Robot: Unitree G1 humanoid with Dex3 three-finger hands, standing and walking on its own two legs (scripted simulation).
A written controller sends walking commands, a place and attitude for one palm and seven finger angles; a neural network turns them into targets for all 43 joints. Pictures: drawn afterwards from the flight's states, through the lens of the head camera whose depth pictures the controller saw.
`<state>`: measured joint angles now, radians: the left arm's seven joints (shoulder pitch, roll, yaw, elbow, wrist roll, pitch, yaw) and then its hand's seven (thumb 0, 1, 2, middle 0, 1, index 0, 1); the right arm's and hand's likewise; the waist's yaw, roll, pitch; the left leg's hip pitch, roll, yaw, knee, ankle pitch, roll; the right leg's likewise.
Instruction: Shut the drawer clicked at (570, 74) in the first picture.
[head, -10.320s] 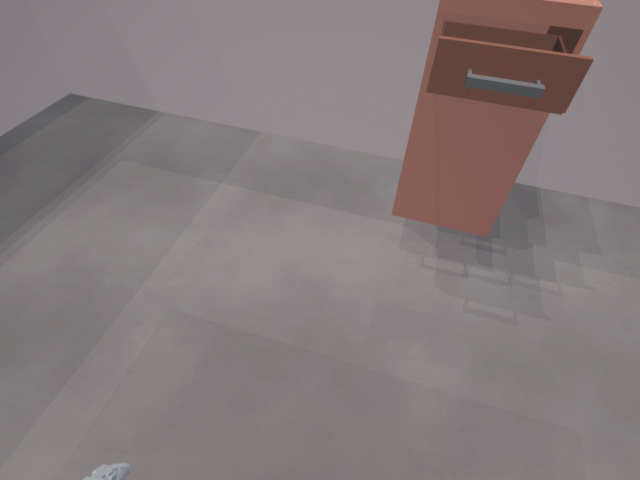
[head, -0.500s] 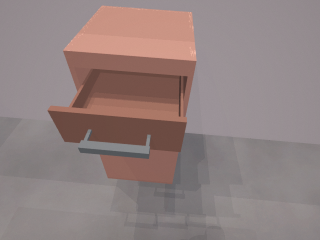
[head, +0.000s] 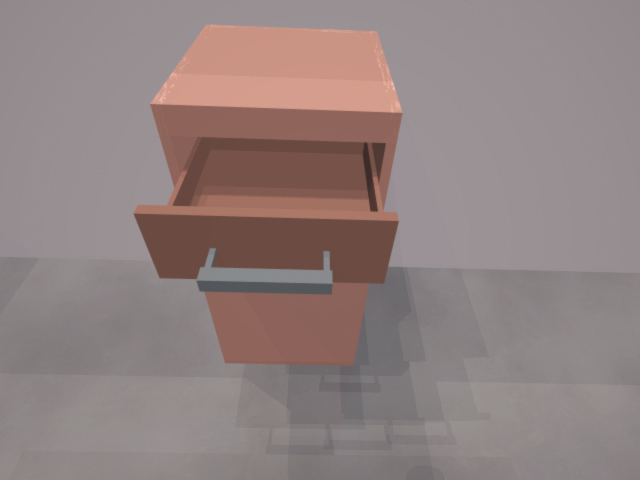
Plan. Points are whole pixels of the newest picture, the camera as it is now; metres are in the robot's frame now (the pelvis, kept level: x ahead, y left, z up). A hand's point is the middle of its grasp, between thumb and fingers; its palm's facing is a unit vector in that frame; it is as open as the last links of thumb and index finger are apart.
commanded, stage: come to a stop and stand still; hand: left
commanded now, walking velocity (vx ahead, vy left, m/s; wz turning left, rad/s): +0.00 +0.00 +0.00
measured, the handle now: (267, 268) +0.42 +0.10 +0.03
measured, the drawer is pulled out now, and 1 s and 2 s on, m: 0.21 0.21 0.21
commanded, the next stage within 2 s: look again from close up in 0.94 s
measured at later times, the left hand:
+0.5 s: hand out of the picture -0.11 +0.20 -0.17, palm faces +0.16 -0.97 -0.18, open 7.4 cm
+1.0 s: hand out of the picture +0.05 +0.26 -0.16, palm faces +0.06 -0.98 -0.18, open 7.3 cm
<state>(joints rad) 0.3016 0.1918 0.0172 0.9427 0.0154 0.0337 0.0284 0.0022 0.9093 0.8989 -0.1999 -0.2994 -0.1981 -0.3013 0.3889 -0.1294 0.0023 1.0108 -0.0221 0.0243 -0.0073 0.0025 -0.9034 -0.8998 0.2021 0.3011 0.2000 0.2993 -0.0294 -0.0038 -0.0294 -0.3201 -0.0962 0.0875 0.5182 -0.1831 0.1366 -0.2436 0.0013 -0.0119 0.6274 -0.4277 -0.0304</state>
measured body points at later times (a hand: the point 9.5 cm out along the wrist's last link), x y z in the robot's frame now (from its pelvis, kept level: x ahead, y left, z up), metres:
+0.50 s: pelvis -0.01 +0.05 +0.01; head +0.00 +0.07 +0.46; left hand -0.12 +0.25 -0.15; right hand +0.03 -0.19 -0.14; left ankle +0.03 +0.06 -0.71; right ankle -0.01 -0.09 -0.73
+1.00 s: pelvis +0.00 +0.08 +0.01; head +0.01 +0.10 +0.46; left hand +0.05 +0.31 -0.15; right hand -0.01 -0.13 -0.14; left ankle -0.01 +0.13 -0.73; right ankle -0.01 -0.06 -0.73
